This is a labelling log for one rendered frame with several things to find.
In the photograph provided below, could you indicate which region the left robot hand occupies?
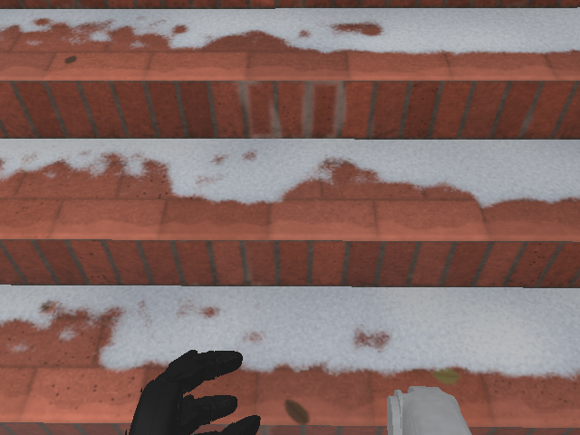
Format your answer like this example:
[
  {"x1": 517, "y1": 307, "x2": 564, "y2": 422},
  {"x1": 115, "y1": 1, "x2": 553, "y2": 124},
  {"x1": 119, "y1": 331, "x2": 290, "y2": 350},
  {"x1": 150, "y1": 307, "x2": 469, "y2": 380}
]
[{"x1": 125, "y1": 350, "x2": 261, "y2": 435}]

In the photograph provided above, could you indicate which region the robot right thigh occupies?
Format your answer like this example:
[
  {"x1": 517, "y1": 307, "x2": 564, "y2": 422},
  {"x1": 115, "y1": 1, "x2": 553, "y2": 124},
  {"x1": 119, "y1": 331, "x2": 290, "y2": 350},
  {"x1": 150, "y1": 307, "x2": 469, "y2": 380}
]
[{"x1": 387, "y1": 386, "x2": 472, "y2": 435}]

